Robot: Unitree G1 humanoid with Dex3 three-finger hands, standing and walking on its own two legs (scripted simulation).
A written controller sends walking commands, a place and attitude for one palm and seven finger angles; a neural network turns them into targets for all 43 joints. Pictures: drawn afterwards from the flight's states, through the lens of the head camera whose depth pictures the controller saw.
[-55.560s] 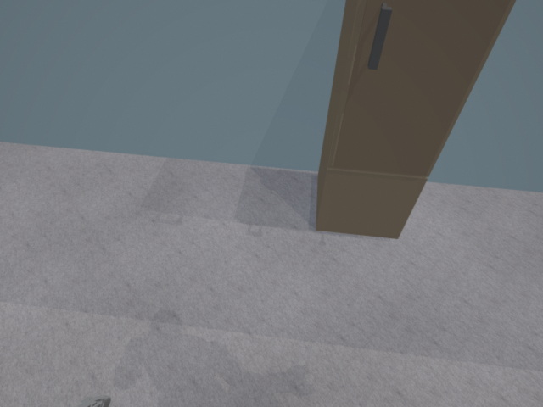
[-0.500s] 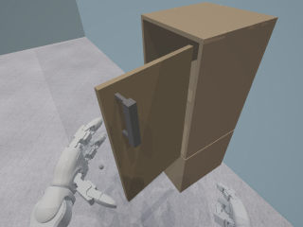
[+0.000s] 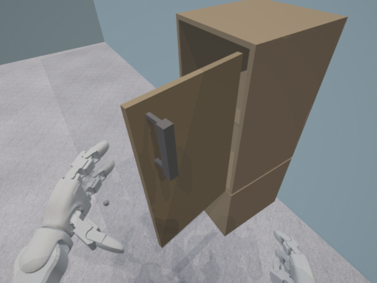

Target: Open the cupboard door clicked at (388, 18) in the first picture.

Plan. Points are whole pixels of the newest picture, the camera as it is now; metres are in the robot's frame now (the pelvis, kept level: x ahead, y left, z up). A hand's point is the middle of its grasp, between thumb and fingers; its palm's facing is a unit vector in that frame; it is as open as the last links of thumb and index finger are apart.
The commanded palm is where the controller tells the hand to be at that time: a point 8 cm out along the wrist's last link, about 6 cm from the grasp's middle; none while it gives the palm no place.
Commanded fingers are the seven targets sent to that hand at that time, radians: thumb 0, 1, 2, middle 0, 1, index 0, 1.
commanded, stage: draw the hand back to the body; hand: left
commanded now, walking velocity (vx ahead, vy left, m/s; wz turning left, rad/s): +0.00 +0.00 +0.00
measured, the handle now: (161, 146) +0.35 +0.10 +0.15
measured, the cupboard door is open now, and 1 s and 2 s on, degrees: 100 100 100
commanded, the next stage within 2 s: step back with the hand held close in 1.30 s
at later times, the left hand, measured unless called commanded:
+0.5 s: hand (71, 207) +0.20 +0.22 +0.14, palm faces +0.31 -0.90 -0.32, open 14.1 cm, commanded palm +0.16 +0.27 +0.16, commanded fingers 0.00 0.20 0.60 -0.17 -0.30 -0.17 -0.30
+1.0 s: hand (39, 191) +0.21 +0.28 +0.16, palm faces +0.46 -0.79 -0.40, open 8.3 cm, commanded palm +0.16 +0.31 +0.17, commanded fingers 0.00 0.90 0.90 -0.20 -0.30 -0.20 -0.30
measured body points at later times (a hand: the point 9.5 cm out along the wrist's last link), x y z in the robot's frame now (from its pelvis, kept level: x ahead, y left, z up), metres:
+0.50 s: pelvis +0.01 +0.01 +0.01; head -0.01 +0.00 +0.46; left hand +0.17 +0.27 +0.16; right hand +0.20 -0.19 -0.07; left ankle -0.03 +0.11 -0.73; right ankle +0.03 -0.10 -0.73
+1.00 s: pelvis +0.02 +0.02 +0.01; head +0.01 +0.00 +0.46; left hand +0.18 +0.32 +0.18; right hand +0.21 -0.20 -0.07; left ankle -0.03 +0.11 -0.73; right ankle +0.03 -0.10 -0.73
